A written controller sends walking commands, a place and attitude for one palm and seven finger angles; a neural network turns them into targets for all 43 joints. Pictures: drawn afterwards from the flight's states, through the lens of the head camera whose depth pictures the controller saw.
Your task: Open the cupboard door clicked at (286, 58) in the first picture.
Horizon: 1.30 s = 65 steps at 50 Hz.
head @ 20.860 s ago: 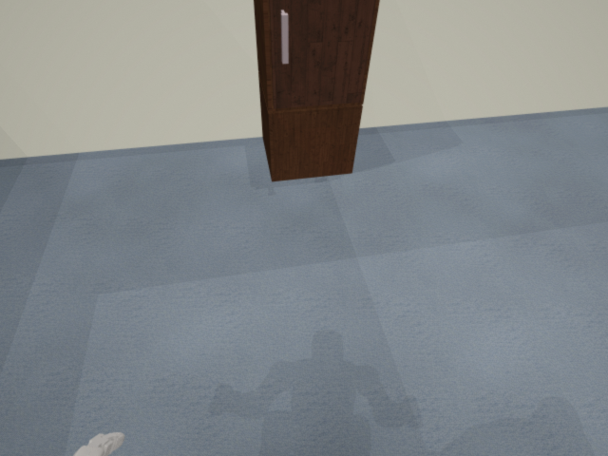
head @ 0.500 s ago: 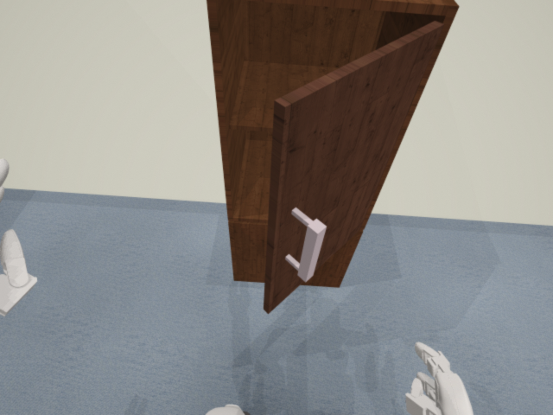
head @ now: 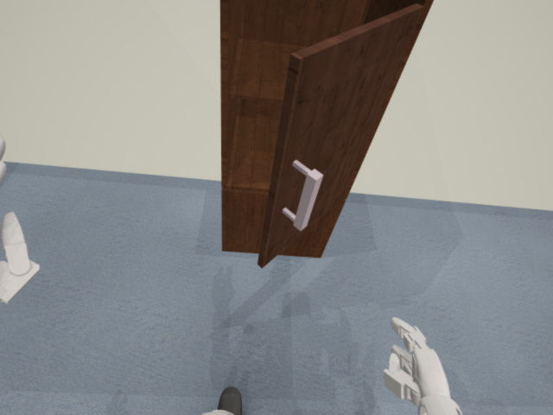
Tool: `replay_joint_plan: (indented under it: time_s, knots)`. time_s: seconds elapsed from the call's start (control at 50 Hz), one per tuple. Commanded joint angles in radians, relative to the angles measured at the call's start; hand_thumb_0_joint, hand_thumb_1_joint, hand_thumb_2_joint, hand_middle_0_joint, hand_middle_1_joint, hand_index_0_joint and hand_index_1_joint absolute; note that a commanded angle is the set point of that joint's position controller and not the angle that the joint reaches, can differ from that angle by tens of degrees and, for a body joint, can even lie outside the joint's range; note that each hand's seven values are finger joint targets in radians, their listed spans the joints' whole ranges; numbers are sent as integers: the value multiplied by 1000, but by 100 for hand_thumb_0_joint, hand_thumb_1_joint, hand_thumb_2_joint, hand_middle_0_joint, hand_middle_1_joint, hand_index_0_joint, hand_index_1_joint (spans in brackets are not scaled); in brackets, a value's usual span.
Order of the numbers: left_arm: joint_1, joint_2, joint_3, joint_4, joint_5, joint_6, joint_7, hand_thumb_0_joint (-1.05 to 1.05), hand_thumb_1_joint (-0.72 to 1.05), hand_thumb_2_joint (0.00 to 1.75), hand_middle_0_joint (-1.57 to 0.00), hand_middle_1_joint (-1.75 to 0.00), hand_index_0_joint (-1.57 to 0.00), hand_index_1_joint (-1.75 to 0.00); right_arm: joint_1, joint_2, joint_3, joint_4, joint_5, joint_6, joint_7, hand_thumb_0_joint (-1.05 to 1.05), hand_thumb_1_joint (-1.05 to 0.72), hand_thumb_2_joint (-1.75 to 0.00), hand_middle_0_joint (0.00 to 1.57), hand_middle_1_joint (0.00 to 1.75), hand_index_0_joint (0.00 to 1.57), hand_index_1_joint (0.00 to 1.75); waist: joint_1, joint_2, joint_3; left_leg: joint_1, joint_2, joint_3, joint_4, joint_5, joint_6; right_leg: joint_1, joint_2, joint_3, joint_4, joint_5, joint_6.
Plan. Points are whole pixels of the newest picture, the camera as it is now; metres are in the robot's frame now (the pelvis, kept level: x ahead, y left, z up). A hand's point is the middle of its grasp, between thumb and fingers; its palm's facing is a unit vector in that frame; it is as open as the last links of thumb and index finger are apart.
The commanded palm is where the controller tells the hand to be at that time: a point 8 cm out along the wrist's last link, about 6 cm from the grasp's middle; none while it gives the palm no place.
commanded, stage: stop stepping back and stand still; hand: left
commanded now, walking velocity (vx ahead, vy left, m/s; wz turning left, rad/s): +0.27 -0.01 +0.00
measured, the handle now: (299, 196) +0.54 -0.01 -0.05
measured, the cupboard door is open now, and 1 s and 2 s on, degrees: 47 47 47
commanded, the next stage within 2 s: let the arm hang, fingers relaxed in 1.82 s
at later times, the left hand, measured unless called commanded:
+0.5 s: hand out of the picture +0.09 +0.21 +0.17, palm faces +0.31 -0.81 -0.49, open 7.5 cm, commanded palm +0.02 +0.27 +0.18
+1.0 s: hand out of the picture +0.01 +0.23 +0.17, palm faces +0.42 -0.76 -0.50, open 7.5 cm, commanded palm -0.05 +0.28 +0.18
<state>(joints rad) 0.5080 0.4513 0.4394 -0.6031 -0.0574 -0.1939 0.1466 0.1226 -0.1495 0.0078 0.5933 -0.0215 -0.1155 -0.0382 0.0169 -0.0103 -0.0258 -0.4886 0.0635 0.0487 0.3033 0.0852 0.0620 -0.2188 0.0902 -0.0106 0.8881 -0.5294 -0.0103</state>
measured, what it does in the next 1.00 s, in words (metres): walks backwards: right foot, then left foot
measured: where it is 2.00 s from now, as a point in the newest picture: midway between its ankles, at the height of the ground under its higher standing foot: outside the picture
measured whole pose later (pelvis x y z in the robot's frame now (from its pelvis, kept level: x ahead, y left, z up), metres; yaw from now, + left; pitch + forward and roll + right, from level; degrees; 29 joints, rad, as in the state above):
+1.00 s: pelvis -0.19 -0.02 -0.01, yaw +0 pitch -1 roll +2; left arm 0.56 0.43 0.43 -0.49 0.00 -0.20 0.16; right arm 0.26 -0.16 -0.01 0.64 -0.02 -0.16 -0.08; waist -0.03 -0.05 -0.02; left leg -0.17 0.04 0.05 0.50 -0.31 -0.04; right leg -0.45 -0.01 -0.09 0.83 -0.38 0.00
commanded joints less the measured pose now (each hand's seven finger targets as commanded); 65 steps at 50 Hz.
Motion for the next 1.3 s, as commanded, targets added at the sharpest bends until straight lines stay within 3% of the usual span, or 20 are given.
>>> replay_joint_plan:
  time_s: [0.0,0.04,0.08,0.12,0.16,0.22,0.26,0.28,0.34,0.42,0.46,0.48,0.6,0.78,0.86,0.96,1.02,1.06,1.08,1.28]
  knots:
    - [-10,170,118,-216,-29,-70,14,0,90,90,-20,-30,-20,-30,-24,-166,-58,-102,0,-49,-9,0,-90,-90,20,30,20,30,-3,301,-244,314,122,-113,-212,-472,-95,55,42,-105,-316,-80,-32]
    - [33,205,153,-242,-37,-80,13,0,90,90,-20,-30,-20,-30,-19,-149,-51,-111,5,-45,-4,0,-90,-90,20,30,20,30,3,267,-248,374,20,-14,-60,-358,-159,68,10,-98,-616,11,-67]
    - [56,282,216,-266,-29,-94,17,0,90,90,-20,-30,-20,-30,-34,-149,-39,-98,14,-22,-9,0,-90,-90,20,30,20,30,0,-54,-138,427,-55,-5,443,-294,-105,-278,-284,180,-765,149,-107]
    - [20,362,305,-313,-36,-100,39,0,90,90,-20,-30,-20,-30,-52,-157,-22,-113,-4,-28,-8,0,-90,-90,20,30,20,30,6,-63,-169,160,-51,-51,665,-379,-94,-152,-425,222,-676,453,-183]
    - [14,207,176,-202,-27,-59,15,0,90,90,-20,-30,-20,-30,-14,-171,-50,-117,35,-40,-10,0,-90,-90,20,30,20,30,-23,-196,-113,41,-41,-60,579,-268,-75,50,-295,135,-538,647,-134]
    - [-44,164,132,-72,-15,-29,20,0,90,90,-20,-30,-20,-30,9,-188,-40,-71,42,-46,-41,0,-90,-90,20,30,20,30,-81,68,-39,396,-60,-15,247,-225,-17,-138,-224,-8,-278,630,-35]
    - [-176,162,99,-20,-5,-41,23,0,90,90,-20,-30,-20,-30,40,-222,-36,-69,24,-63,-52,0,-90,-90,20,30,20,30,-74,389,-8,395,195,-460,10,-341,123,-280,-60,-39,76,11,27]
    - [-189,197,116,15,12,-44,30,0,90,90,-20,-30,-20,-30,35,-203,-28,-79,14,-78,-50,0,-90,-90,20,30,20,30,-53,293,19,314,253,-633,-104,-481,135,-304,-36,16,197,-51,4]
    - [-111,189,120,4,14,-44,17,0,90,90,-20,-30,-20,-30,-13,-194,-43,-74,9,-81,-42,0,-90,-90,20,30,20,30,-8,92,-4,-29,166,-408,-220,-804,7,-5,-44,-31,129,6,-22]
    - [132,186,141,-132,6,-39,16,0,90,90,-20,-30,-20,-30,-31,-185,-50,-125,14,-61,-30,0,-90,-90,20,30,20,30,17,315,-73,-271,44,-108,-121,-817,-55,353,5,-161,-167,2,-43]
    - [171,206,160,-166,25,-38,16,0,90,90,-20,-30,-20,-30,-20,-150,-53,-135,26,-35,-22,0,-90,-90,20,30,20,30,21,-80,-6,-309,-85,44,511,-654,-72,171,-230,151,-543,-130,-112]
    - [111,220,163,-195,27,-40,16,0,90,90,-20,-30,-20,-30,-24,-180,-73,-128,28,-28,-26,0,-90,-90,20,30,20,30,7,-276,42,-286,-117,-25,931,-581,-83,-154,-498,604,-796,-360,-186]
    - [-97,198,147,43,41,-83,8,0,90,90,-20,-30,-20,-30,24,-176,-68,-55,7,-38,-60,0,-90,-90,20,30,20,30,-45,46,33,-160,-8,-32,900,-308,-69,-264,-357,301,-739,-295,-111]
    - [-55,101,45,4,42,-61,49,0,90,90,-20,-30,-20,-30,51,-173,-56,-85,-1,-86,-78,0,-90,-90,20,30,20,30,-24,-160,-92,268,-83,116,76,-514,-1,17,-267,141,-596,-115,-45]
    - [-84,179,119,-153,51,-96,56,0,90,90,-20,-30,-20,-30,41,-185,-66,-109,5,-83,-66,0,-90,-90,20,30,20,30,-41,222,-7,460,294,-382,-70,-363,155,-408,-101,-48,45,55,27]
    - [-10,165,137,-127,46,-84,40,0,90,90,-20,-30,-20,-30,22,-172,-61,-81,15,-88,-43,0,-90,-90,20,30,20,30,-26,323,84,133,186,-112,-7,-388,86,-137,-130,-84,-139,155,21]
    - [-18,121,98,-12,40,-59,37,0,90,90,-20,-30,-20,-30,25,-184,-62,-78,19,-75,-46,0,-90,-90,20,30,20,30,-18,144,64,-15,99,-19,202,-489,23,137,-88,-78,-356,176,8]
    - [-35,158,112,58,44,-39,39,0,90,90,-20,-30,-20,-30,19,-173,-74,-89,30,-62,-41,0,-90,-90,20,30,20,30,-20,-271,37,-128,-58,23,650,-611,-40,102,-395,493,-633,84,-128]
    - [-81,174,117,48,42,-49,38,0,90,90,-20,-30,-20,-30,6,-187,-77,-83,22,-62,-39,0,-90,-90,20,30,20,30,-17,-239,36,-120,-54,-54,809,-597,-47,64,-472,554,-678,184,-161]
    - [-14,162,117,-153,34,-95,52,0,90,90,-20,-30,-20,-30,1,-153,-50,-106,9,-50,-50,0,-90,-90,20,30,20,30,-14,-43,-48,284,-58,32,228,-376,-40,-31,-317,154,-655,94,-92]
